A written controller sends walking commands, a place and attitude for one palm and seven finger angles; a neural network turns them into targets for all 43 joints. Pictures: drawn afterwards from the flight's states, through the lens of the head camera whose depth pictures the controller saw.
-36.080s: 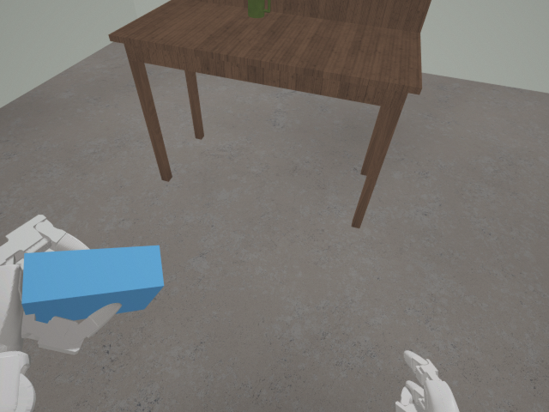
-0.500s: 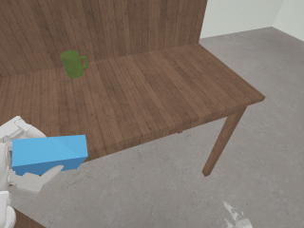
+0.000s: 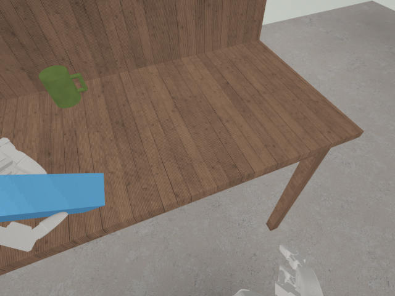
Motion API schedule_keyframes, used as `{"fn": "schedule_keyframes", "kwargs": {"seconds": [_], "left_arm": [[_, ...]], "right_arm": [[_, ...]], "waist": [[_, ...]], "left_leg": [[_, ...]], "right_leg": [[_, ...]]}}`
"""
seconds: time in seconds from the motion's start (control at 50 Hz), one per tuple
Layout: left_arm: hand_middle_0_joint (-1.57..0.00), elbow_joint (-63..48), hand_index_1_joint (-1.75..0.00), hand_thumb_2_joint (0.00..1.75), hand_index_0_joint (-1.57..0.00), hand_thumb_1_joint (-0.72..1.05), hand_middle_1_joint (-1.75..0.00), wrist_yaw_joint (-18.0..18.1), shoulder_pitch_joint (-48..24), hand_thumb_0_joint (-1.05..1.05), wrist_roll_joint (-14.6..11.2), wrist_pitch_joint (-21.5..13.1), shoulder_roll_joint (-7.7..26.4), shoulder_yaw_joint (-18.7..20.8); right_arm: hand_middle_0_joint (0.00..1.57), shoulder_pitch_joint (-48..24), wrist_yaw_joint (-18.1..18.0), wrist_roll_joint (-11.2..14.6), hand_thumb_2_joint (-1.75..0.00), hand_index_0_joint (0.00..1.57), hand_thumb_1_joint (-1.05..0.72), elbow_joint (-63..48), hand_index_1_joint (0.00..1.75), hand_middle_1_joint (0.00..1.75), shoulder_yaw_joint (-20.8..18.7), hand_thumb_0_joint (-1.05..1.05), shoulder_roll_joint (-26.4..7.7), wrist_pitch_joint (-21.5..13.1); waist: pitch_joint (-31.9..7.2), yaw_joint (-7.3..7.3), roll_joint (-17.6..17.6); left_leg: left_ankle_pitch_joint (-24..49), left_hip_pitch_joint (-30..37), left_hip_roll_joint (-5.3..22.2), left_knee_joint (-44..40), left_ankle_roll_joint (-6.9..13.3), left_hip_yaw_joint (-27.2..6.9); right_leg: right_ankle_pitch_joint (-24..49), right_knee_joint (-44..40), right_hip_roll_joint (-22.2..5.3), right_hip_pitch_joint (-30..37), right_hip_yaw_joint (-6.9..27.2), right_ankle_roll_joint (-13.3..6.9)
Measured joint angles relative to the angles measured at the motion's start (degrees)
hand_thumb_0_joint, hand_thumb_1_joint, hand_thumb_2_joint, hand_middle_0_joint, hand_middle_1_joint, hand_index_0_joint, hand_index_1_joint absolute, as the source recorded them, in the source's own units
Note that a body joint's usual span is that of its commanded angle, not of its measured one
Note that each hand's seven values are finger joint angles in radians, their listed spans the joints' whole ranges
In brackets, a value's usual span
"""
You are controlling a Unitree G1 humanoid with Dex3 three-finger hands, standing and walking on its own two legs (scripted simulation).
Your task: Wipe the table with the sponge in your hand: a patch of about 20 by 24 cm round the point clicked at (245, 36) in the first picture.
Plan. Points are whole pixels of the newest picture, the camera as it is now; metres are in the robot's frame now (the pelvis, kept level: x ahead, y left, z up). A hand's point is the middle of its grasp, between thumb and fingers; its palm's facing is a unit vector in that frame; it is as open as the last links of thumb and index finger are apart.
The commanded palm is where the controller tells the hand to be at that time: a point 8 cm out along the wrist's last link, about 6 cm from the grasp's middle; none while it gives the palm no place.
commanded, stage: shuffle to correct the standing spot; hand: left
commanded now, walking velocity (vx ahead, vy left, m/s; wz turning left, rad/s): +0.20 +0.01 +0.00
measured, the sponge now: (64, 196) +0.23 +0.21 +0.16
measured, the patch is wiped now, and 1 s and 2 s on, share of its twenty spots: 0.00 0.00 0.00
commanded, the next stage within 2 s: come to a stop and stand still in 0.06 s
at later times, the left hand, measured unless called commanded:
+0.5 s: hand (56, 141) +0.30 +0.24 +0.19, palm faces +0.40 -0.82 -0.42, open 9.2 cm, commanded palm +0.25 +0.27 +0.20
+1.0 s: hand (58, 147) +0.30 +0.24 +0.18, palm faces +0.31 -0.88 -0.36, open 9.2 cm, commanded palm +0.23 +0.28 +0.20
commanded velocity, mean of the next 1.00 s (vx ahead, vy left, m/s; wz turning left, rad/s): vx -0.05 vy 0.01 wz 0.00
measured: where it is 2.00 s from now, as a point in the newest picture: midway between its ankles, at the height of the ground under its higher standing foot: outside the picture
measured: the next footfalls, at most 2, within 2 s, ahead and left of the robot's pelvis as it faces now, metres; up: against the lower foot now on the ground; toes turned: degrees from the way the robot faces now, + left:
left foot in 0.30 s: +0.14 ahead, +0.11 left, +0.00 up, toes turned +1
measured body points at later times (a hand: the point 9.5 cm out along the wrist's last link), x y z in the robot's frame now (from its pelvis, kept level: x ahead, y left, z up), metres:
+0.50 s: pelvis +0.08 -0.01 +0.02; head +0.11 +0.00 +0.47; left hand +0.28 +0.28 +0.22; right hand +0.28 -0.23 -0.05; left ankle +0.10 +0.11 -0.72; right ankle +0.08 -0.10 -0.72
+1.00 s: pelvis +0.06 +0.01 +0.02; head +0.08 +0.02 +0.47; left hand +0.28 +0.28 +0.20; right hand +0.21 -0.25 -0.05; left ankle +0.10 +0.11 -0.72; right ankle +0.08 -0.10 -0.72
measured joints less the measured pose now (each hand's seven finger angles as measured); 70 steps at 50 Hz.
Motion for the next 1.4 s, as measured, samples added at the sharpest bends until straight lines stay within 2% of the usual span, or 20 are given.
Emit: {"fn": "schedule_keyframes", "kwargs": {"seconds": [0.02,0.06,0.1,0.12,0.16,0.24,0.3,0.36,0.5,0.72,0.76,0.78,0.84,0.9,1.0,1.06,1.16,1.22,1.3,1.4], "left_arm": [[-0.81,0.6,-1.4,1.05,-0.83,-0.44,-1.4,-0.1,-0.8,-0.01,0.3,0.2,-0.3,-0.5],[-0.81,2.6,-1.4,1.05,-0.83,-0.44,-1.4,-0.3,-2.8,-0.01,0.5,0.5,-1.9,-2.2],[-0.81,3.7,-1.4,1.05,-0.83,-0.44,-1.4,-0.3,-3.4,-0.01,0.5,1.1,-4.0,-3.4],[-0.81,3.8,-1.4,1.05,-0.83,-0.44,-1.4,-0.2,-3.1,-0.01,0.6,1.2,-4.8,-3.6],[-0.81,3.2,-1.4,1.05,-0.83,-0.44,-1.4,0.2,-2.2,-0.01,0.8,1.4,-5.3,-3.7],[-0.81,-0.3,-1.4,1.05,-0.83,-0.44,-1.4,1.2,-2.0,-0.01,0.4,1.0,-4.1,-3.8],[-0.81,-2.8,-1.4,1.05,-0.83,-0.44,-1.4,1.7,-2.5,-0.01,0.0,-0.1,-3.5,-3.6],[-0.81,-2.1,-1.4,1.05,-0.83,-0.44,-1.4,1.9,-3.7,-0.01,0.1,-0.4,-2.4,-2.8],[-0.81,1.8,-1.4,1.05,-0.83,-0.44,-1.4,1.6,-2.6,-0.01,-0.1,2.3,-2.9,-2.8],[-0.81,-0.1,-1.4,1.05,-0.83,-0.44,-1.4,1.0,-0.8,-0.01,-1.2,4.8,-3.6,-5.2],[-0.81,3.2,-1.4,1.05,-0.83,-0.44,-1.4,-0.7,-8.1,-0.01,-0.1,2.8,1.9,-5.0],[-0.81,5.4,-1.4,1.05,-0.83,-0.44,-1.39,-1.1,-12.0,-0.01,0.3,1.6,4.0,-3.5],[-0.81,10.4,-1.4,1.05,-0.83,-0.44,-1.39,-0.3,-19.2,-0.01,-0.1,-0.2,6.9,2.0],[-0.81,10.9,-1.4,1.05,-0.83,-0.44,-1.4,0.6,-17.4,-0.01,-1.6,-0.5,4.7,3.7],[-0.8,6.5,-1.41,1.05,-0.82,-0.43,-1.41,-1.1,-5.4,-0.01,-2.2,-1.3,-2.8,-4.6],[-0.81,6.3,-1.41,1.05,-0.83,-0.44,-1.4,-2.3,-1.0,-0.01,-1.6,-1.5,-2.4,-7.4],[-0.81,6.6,-1.4,1.05,-0.83,-0.44,-1.4,-1.5,-2.4,-0.01,-1.6,-0.8,2.2,-4.6],[-0.81,5.0,-1.4,1.05,-0.83,-0.44,-1.4,-0.6,-4.1,-0.01,-2.2,-1.2,3.3,-1.8],[-0.81,2.0,-1.4,1.05,-0.83,-0.44,-1.4,-0.1,-5.2,-0.01,-2.4,-2.8,1.7,-0.7],[-0.81,3.7,-1.41,1.05,-0.83,-0.44,-1.4,-1.0,-6.3,-0.01,-1.8,-3.4,-1.6,-2.9]], "right_arm": [[0.2,-0.7,-0.1,0.0,-0.9,0.2,-0.91,0.8,0.3,0.3,-0.3,0.01,-0.5,0.2],[0.2,-2.1,-0.3,0.0,-0.89,0.2,-0.91,2.9,0.3,0.3,-0.8,0.01,-1.5,1.2],[0.2,-2.8,-0.2,-0.1,-0.89,0.2,-0.91,4.0,0.3,0.3,-1.2,0.01,-2.5,1.9],[0.2,-3.0,-0.2,-0.2,-0.89,0.2,-0.91,4.1,0.3,0.3,-1.1,0.01,-2.9,2.2],[0.2,-3.3,-0.5,-0.5,-0.89,0.2,-0.91,4.0,0.3,0.3,-1.1,0.01,-3.4,2.4],[0.2,-2.7,-1.5,-1.3,-0.9,0.2,-0.91,2.8,0.29,0.3,-1.7,0.01,-4.2,1.1],[0.2,-2.4,-2.1,-1.3,-0.9,0.2,-0.91,1.8,0.29,0.3,-2.9,0.01,-5.5,-0.2],[0.2,-3.2,-2.5,-0.3,-0.9,0.19,-0.91,1.9,0.29,0.3,-3.4,0.01,-4.4,0.1],[0.2,-3.5,-2.8,-0.2,-0.9,0.19,-0.91,-0.4,0.29,0.3,-0.7,0.01,-2.1,0.5],[0.2,-2.9,-3.3,-0.6,-0.89,0.2,-0.91,-0.3,0.3,0.3,1.3,0.01,-0.6,1.5],[0.2,-0.6,-5.4,1.0,-0.9,0.2,-0.91,-1.5,0.3,0.3,2.0,0.01,-1.4,0.9],[0.2,-0.4,-5.1,0.7,-0.9,0.2,-0.91,-0.7,0.3,0.3,2.1,0.01,-1.5,0.1],[0.2,-1.2,-2.7,-0.7,-0.89,0.2,-0.91,1.7,0.3,0.3,2.7,0.01,-2.5,-1.1],[0.2,-0.3,-0.7,-0.7,-0.89,0.2,-0.91,1.2,0.3,0.3,1.6,0.01,-4.2,-2.2],[0.2,2.4,0.4,-0.1,-0.89,0.2,-0.91,0.9,0.3,0.3,-1.1,0.01,-6.4,-3.8],[0.2,2.9,-0.1,-0.3,-0.9,0.2,-0.91,1.7,0.3,0.3,-1.4,0.01,-6.3,-3.5],[0.2,3.0,-0.7,-0.5,-0.9,0.19,-0.91,2.2,0.29,0.3,-1.2,0.01,-5.3,-3.7],[0.2,2.3,-0.3,-0.5,-0.9,0.19,-0.91,2.4,0.29,0.3,-0.8,0.01,-4.7,-4.6],[0.2,0.6,0.3,-0.7,-0.9,0.2,-0.91,2.6,0.3,0.3,-0.2,0.01,-3.4,-5.7],[0.2,-1.7,0.4,-0.7,-0.9,0.2,-0.91,1.7,0.3,0.3,1.0,0.01,-1.3,-5.4]], "waist": [[0.5,0.03,0.9],[1.3,0.38,1.0],[1.3,1.1,-0.3],[1.2,1.22,-1.1],[1.1,1.31,-2.9],[0.9,1.17,-5.5],[0.5,0.91,-4.1],[0.2,1.05,-5.1],[-1.9,-0.02,-2.4],[-1.1,1.21,-1.9],[-0.4,2.87,-1.8],[-0.5,3.39,-2.2],[-1.6,3.63,-3.1],[-3.1,2.05,-2.8],[-3.7,-0.56,-3.5],[-3.2,-1.27,-5.2],[-1.3,-0.45,-6.8],[-0.7,0.42,-6.5],[-1.0,1.85,-6.0],[-2.4,3.01,-5.2]], "left_leg": [[-0.9,-2.3,0.4,6.6,1.0,-1.0],[-2.7,-7.5,-1.5,20.0,1.9,-2.4],[-2.2,-11.6,-2.9,27.2,1.9,-1.4],[-1.2,-13.0,-3.0,27.8,1.9,-0.6],[0.0,-13.9,-2.7,22.5,2.2,0.9],[6.5,-10.0,-2.6,3.3,2.7,2.5],[12.3,-4.6,-2.7,-7.8,2.4,1.3],[10.5,-3.1,-3.2,-7.5,1.5,2.1],[10.5,-1.9,-2.5,-10.1,1.4,2.2],[12.4,-2.4,-2.2,-11.7,1.4,2.1],[12.8,-2.9,-2.4,-11.3,1.4,0.9],[12.9,-3.6,-2.4,-10.9,1.3,0.5],[12.3,-5.9,-2.1,-9.3,1.3,0.3],[11.9,-6.8,-2.2,-8.4,1.5,0.6],[11.9,-5.0,-3.8,-9.7,2.8,2.0],[12.2,-4.9,-4.4,-10.1,3.3,1.9],[13.0,-6.4,-5.3,-9.7,3.9,0.4],[13.2,-7.2,-5.8,-9.3,4.4,-0.2],[13.7,-6.7,-6.9,-10.2,5.2,0.5],[14.8,-5.1,-8.0,-12.5,5.7,1.8]], "right_leg": [[-0.8,1.7,0.5,0.0,-0.9,-0.7],[-2.6,3.4,0.5,0.7,-1.6,-1.7],[-2.8,2.2,0.2,2.0,-1.1,-2.1],[-2.5,1.1,0.2,2.7,-0.8,-2.1],[-2.0,-0.9,-0.1,3.8,-0.3,-2.2],[-2.7,-2.4,-0.3,5.7,-0.5,-2.1],[-4.9,-0.7,1.0,6.6,-1.2,-1.5],[-5.6,-0.9,0.5,8.2,-0.2,-1.1],[-3.6,-6.9,1.6,10.7,0.0,-0.4],[-1.7,-8.7,2.0,10.4,-0.2,-0.6],[-1.7,-8.5,1.8,10.6,-1.4,-0.4],[-1.8,-8.1,1.8,9.9,-1.7,-0.7],[-1.3,-7.2,2.6,7.4,-0.9,-1.8],[-1.1,-6.6,3.0,6.2,0.5,-1.4],[-1.6,-6.3,1.4,7.0,1.9,0.2],[-1.5,-6.4,0.8,7.2,1.7,0.8],[-0.7,-7.1,0.1,6.8,0.2,1.3],[-0.3,-7.4,-0.5,6.6,-0.5,1.8],[-0.3,-7.0,-1.6,6.5,0.1,2.4],[-0.3,-6.7,-2.6,6.5,1.5,2.6]]}}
